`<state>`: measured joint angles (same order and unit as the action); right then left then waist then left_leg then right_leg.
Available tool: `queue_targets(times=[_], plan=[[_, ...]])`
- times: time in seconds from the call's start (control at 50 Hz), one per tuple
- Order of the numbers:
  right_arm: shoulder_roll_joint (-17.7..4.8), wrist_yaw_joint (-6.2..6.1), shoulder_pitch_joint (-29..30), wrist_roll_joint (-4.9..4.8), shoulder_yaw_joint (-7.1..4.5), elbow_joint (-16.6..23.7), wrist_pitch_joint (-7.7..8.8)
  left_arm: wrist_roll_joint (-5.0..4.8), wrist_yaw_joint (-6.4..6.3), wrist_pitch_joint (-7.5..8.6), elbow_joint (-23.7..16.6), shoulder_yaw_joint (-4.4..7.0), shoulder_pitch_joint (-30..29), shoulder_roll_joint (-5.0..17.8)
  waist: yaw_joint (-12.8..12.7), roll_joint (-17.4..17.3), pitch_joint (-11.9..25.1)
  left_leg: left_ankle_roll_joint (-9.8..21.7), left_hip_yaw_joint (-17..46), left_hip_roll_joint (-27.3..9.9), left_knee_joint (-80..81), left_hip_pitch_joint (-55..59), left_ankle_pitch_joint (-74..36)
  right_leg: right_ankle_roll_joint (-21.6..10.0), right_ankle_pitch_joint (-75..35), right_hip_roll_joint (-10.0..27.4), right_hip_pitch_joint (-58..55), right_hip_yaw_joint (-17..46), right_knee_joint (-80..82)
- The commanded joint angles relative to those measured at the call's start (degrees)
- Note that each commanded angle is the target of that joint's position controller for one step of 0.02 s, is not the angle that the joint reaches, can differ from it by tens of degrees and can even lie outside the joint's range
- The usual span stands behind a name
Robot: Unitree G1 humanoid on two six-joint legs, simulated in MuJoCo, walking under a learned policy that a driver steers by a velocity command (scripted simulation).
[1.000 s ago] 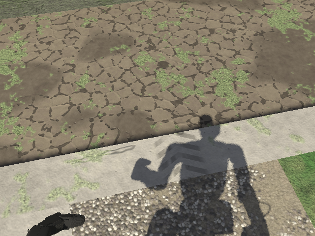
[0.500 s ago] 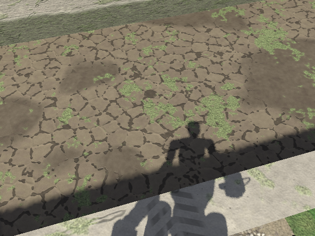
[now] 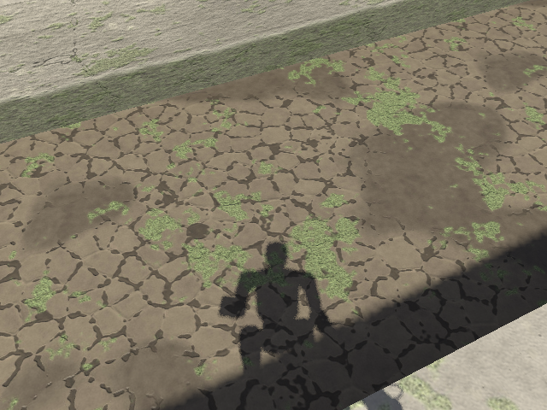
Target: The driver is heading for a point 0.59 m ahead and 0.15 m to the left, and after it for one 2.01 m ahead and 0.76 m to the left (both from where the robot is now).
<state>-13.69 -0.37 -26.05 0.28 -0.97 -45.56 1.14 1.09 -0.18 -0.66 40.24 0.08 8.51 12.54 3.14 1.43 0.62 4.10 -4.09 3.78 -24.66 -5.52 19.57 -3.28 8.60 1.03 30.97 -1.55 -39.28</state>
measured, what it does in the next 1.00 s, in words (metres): walks ahead, turning left: right foot, then left foot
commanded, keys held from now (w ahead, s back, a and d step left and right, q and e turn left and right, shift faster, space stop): w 0.06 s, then w+q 0.78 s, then w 0.16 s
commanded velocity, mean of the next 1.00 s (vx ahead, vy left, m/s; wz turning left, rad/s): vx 0.50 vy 0.00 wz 0.39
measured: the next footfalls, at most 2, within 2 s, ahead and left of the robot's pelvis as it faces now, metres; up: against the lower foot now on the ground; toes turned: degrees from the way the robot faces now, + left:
right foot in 0.06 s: +0.16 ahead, -0.09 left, +0.00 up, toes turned -1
left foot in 0.56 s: +0.19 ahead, +0.11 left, +0.00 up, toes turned +24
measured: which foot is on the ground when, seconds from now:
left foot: down 0.00-0.08, up 0.10-0.54, down 0.56-1.00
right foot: up 0.00-0.04, down 0.06-0.54, up 0.56-0.88, down 0.90-1.00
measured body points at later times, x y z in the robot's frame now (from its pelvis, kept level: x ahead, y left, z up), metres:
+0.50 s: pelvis +0.12 -0.01 -0.01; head +0.13 +0.00 +0.44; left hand +0.14 +0.27 -0.13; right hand +0.34 -0.22 -0.10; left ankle +0.16 +0.10 -0.71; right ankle +0.12 -0.09 -0.73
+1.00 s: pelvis +0.14 -0.01 -0.01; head +0.15 -0.01 +0.44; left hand +0.22 +0.26 -0.09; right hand +0.43 -0.13 -0.09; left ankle +0.15 +0.10 -0.73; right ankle +0.24 -0.09 -0.74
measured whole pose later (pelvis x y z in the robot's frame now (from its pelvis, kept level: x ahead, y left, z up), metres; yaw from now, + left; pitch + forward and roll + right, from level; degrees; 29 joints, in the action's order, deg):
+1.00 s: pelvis +0.14 -0.01 -0.01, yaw +27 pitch -1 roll +0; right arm -12.9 0.1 -5.1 -0.2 0.2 -33.3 -4.8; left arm 2.1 -0.6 -2.7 34.4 -2.4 6.5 10.1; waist 1.0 -0.6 -1.2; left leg 1.6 9.1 8.0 -36.7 -20.6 15.6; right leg -1.1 14.8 -1.4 19.9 0.3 -35.9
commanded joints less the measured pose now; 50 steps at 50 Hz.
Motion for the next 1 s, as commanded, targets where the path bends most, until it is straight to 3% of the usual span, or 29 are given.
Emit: queue_targets(times=[0.02, 0.06, 0.08, 0.1, 0.12, 0.14, 0.18, 0.24, 0.28, 0.32, 0.4, 0.46, 0.5, 0.52, 0.54, 0.56, 0.58, 0.6, 0.64, 0.68, 0.7, 0.74, 0.8, 0.86, 0.9, 0.92, 0.94, 0.96, 1.0], plan=[[-9.9, -0.77, -1.5, 0.24, -2.45, 2.8, -0.12, -0.29, -0.13, 1.58, -4.1, 1.23, -0.4, 4.5, -1.9, -6.2, -2.8, 6.8, 11.5, -16.7, 3.0, -2.4, -34.2, -2.4, 4.0, -2.5, -6.9, -2.3, 5.0], [-9.3, -0.86, 0.9, -1.13, -2.21, 3.7, -0.06, 0.84, -0.77, 2.36, 0.8, 2.70, 15.2, 6.9, -8.9, -1.9, 3.6, 3.9, 6.9, -11.8, -15.2, -6.9, -38.0, -4.5, 3.1, -2.5, -25.5, 1.6, 12.7], [-4.6, -0.35, -0.5, -2.07, -0.99, 5.9, 0.58, 1.36, -1.22, 2.70, 1.9, 4.21, 25.1, 12.9, -11.3, 8.4, 12.8, 1.3, 3.3, -6.3, -36.7, -16.7, -12.4, -8.2, 0.8, 14.5, -39.2, 21.5, 15.7], [-4.4, -0.66, -1.3, -1.53, -1.33, 7.1, 0.10, -1.15, -1.18, 1.49, 1.8, 4.89, 21.4, 14.7, -8.6, 13.6, 11.1, -0.2, 5.6, 2.7, -47.3, -32.2, 11.4, -13.2, 4.5, 21.2, -39.1, 35.8, 22.4], [-7.6, -1.44, 3.1, 0.10, -2.06, 7.5, -0.48, -2.00, -1.09, 1.16, -0.3, 4.30, 16.4, 11.1, -8.9, 5.7, 4.7, -0.9, 11.1, -0.2, -51.3, -35.6, 7.7, -13.2, 6.9, 20.3, -32.7, 30.4, 21.7], [-7.5, -1.34, 6.6, -0.05, -2.31, 8.6, -0.75, -0.97, -0.88, 1.51, -1.1, 3.22, 12.2, 7.5, -7.2, 2.4, 1.6, -1.6, 11.6, -0.9, -53.2, -36.1, 3.9, -12.4, 1.8, 18.9, -27.6, 25.3, 21.1], [-5.7, -1.34, 4.4, 0.27, -2.37, 7.5, -2.24, -0.66, -0.75, 2.65, -0.6, 2.50, 9.7, 5.3, -3.2, 2.1, -1.1, -2.9, 11.6, -3.7, -48.1, -30.3, 0.0, -8.0, -6.9, 15.1, -18.5, 15.5, 22.9], [-5.0, -1.06, 2.5, 0.13, -2.97, 6.2, -4.15, -0.24, -0.74, 4.00, 0.2, 2.99, 10.7, 7.3, -1.2, 2.9, -0.7, -3.6, 10.6, -2.7, -46.3, -25.6, -3.9, -6.2, -16.6, 12.8, -14.0, 9.3, 22.3], [-3.8, -0.66, 7.8, -0.30, -2.67, 8.4, -4.67, -0.30, -0.83, 4.03, -0.6, 3.17, 9.7, 8.3, -0.7, 2.7, -1.2, -3.7, 8.9, -2.1, -41.5, -24.6, -7.5, -5.5, -16.6, 11.4, -11.5, 4.6, 22.0], [-3.4, -0.39, 10.1, 0.08, -2.28, 9.5, -5.41, -1.28, -0.82, 3.78, -0.7, 3.01, 10.3, 8.0, -1.2, 3.9, -1.0, -3.9, 8.1, -3.1, -36.2, -26.2, -8.3, -5.2, -19.8, 11.9, -13.8, 2.6, 19.4], [-3.0, 1.11, 17.1, 0.36, -1.75, 12.9, -5.99, -0.79, -1.39, 2.63, -0.5, 3.83, 14.2, 10.5, -4.4, 3.5, 0.0, -2.4, 5.3, -4.1, -32.7, -28.6, -5.0, -6.0, -14.3, 14.7, -18.3, 3.6, 16.5], [-3.7, 1.52, 18.9, 0.47, -1.50, 14.7, -6.06, -0.27, -1.76, 2.65, -2.0, 3.83, 9.8, 10.3, -3.5, 3.0, -2.2, -1.7, 3.0, -4.2, -24.8, -23.1, -3.9, -4.8, -18.0, 14.5, -13.0, -0.5, 13.8], [-3.6, 1.80, 17.0, 0.52, -1.42, 14.6, -6.20, 0.23, -2.15, 2.14, -2.6, 4.10, 8.9, 11.7, -4.0, 6.6, 0.8, -0.5, 0.4, -2.1, -21.3, -17.4, 2.3, -3.6, -19.4, 14.4, -14.3, -1.5, 9.4], [-3.6, 1.79, 15.1, 0.44, -1.47, 14.5, -6.10, 0.19, -2.44, 1.74, -2.9, 4.23, 8.1, 12.0, -3.1, 6.0, 2.9, 0.7, 0.2, -1.2, -17.6, -13.7, 2.8, -2.6, -21.9, 14.0, -15.0, -2.2, 5.3], [-3.1, 1.36, 8.6, 0.70, -1.63, 12.5, -5.39, -0.25, -2.43, 1.42, -3.2, 4.17, 6.1, 11.6, 0.8, 3.0, 6.1, 2.9, 1.8, -0.2, -11.3, -3.6, -0.8, -0.3, -21.1, 11.8, -11.2, -5.1, -4.5], [-7.6, 0.72, 3.1, 0.97, -2.92, 12.1, -4.50, -0.83, -2.40, 0.85, -5.1, 3.65, 4.9, 10.2, 4.5, -9.1, 8.6, 6.8, 17.3, -8.1, -5.2, 5.2, -10.9, 2.7, -11.8, 5.6, -1.7, -8.4, -25.3], [-15.3, 0.58, 6.3, -0.11, -4.31, 13.3, -5.07, -0.15, -2.40, 0.20, -10.7, 2.69, 0.8, 7.8, 3.2, -22.1, 10.4, 16.1, 40.7, -20.4, 0.1, 10.0, -33.0, 5.8, 24.6, -6.1, 16.9, -3.4, -33.0], [-13.8, 0.15, 6.9, -1.20, -4.47, 13.5, -5.36, 0.67, -3.25, -0.13, -11.0, 2.87, -2.5, 9.5, 4.4, -14.8, 9.6, 17.6, 39.9, -21.2, -0.8, 5.9, -31.0, 7.1, 23.4, -2.7, 17.7, 5.1, -36.2], [-8.1, -0.67, 13.4, 0.12, -2.39, 14.6, -5.42, -0.02, -3.70, -0.34, -10.4, 3.10, -2.3, 10.1, -0.9, -8.2, 2.8, 13.8, 32.0, -17.3, -1.5, -5.6, -28.5, 8.8, 16.4, -1.1, 16.7, 5.0, -36.0], [-5.6, -0.61, 19.5, -0.46, -1.23, 16.2, -4.87, 0.80, -3.94, -1.55, -9.7, 2.68, -0.4, 8.8, -4.3, -7.7, 2.4, 9.4, 26.8, -11.9, 0.6, -13.3, -26.3, 10.0, 11.6, 0.5, 9.3, 5.0, -28.6], [-5.0, -0.29, 20.7, -0.39, -0.68, 16.6, -3.91, 1.51, -3.96, -2.10, -9.5, 2.72, -0.5, 8.8, -5.3, -5.2, 1.7, 8.1, 23.1, -10.2, 0.4, -18.8, -35.2, 10.3, 9.5, -0.5, 3.2, 3.4, -24.7], [-6.1, 0.14, 19.7, 0.21, -0.66, 15.7, -3.01, 2.31, -3.19, -3.00, -8.8, 1.86, -0.1, 6.5, -5.0, -6.4, 5.1, 6.3, 23.3, -8.5, 0.2, -16.4, -38.3, 9.8, 8.6, -1.3, -1.2, 2.4, -20.8], [-6.3, -0.16, 21.4, 0.94, -0.82, 16.5, -4.03, 1.33, -2.24, -3.41, -10.7, 0.78, -5.7, 4.6, -3.4, -6.6, 5.1, 4.1, 23.5, -5.3, -0.3, -15.2, -23.6, 9.5, 7.8, -3.1, -5.1, 3.1, -9.8], [-6.5, -0.07, 22.6, 1.24, -0.97, 17.6, -5.69, 1.08, -1.27, -2.65, -10.8, -0.19, -6.6, 3.5, -2.0, -7.3, 5.4, 5.5, 28.7, -7.1, 1.1, -14.0, -11.6, 7.6, 10.2, -3.1, -9.6, 3.3, -1.3], [-5.3, -0.30, 23.7, 0.34, -0.59, 17.5, -6.42, 1.24, -0.77, -1.36, -9.6, -1.10, -3.4, 0.6, -3.1, -5.4, 6.3, 4.1, 29.7, -6.6, 0.5, -17.0, -5.2, 5.3, 5.5, -2.0, -21.1, 1.6, 9.5], [-4.1, -0.50, 22.8, -0.90, -0.35, 17.2, -5.94, 1.92, -0.93, -0.71, -9.0, -1.34, -1.0, 0.0, -2.9, -3.4, 8.3, 2.2, 28.4, -5.4, -2.9, -21.4, -1.4, 3.6, 3.2, 1.3, -29.6, 3.2, 8.1], [-1.8, 0.08, 21.9, -1.58, 0.48, 17.7, -5.47, 1.80, -0.73, -0.67, -9.9, -0.01, -4.7, 4.7, -1.5, 7.4, 8.9, -0.7, 19.8, 0.2, -4.8, -25.0, 7.0, 1.0, 10.3, 4.4, -29.3, 9.8, 9.4], [-2.9, 0.49, 25.8, -1.13, 0.31, 18.5, -5.03, 1.28, -0.49, -0.91, -11.0, 0.23, -5.7, 5.8, -3.8, 10.1, 5.4, -2.6, 15.2, 2.5, -10.0, -25.1, 3.9, -1.2, 16.5, 8.3, -24.4, 16.5, 16.1], [-4.8, 0.82, 27.4, -0.17, -0.30, 18.0, -3.97, 0.30, -0.34, -0.90, -11.8, -0.11, -6.8, 6.6, -3.4, 6.0, 1.2, -3.8, 12.7, 1.7, -9.7, -19.1, -0.5, -2.8, 21.3, 10.3, -15.4, 21.3, 21.9]])
Keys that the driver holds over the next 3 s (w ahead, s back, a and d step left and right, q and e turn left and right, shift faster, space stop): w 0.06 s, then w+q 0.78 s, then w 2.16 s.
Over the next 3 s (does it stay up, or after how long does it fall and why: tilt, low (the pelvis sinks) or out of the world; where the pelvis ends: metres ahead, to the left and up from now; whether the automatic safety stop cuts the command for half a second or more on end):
stays up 0.21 0.03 -0.01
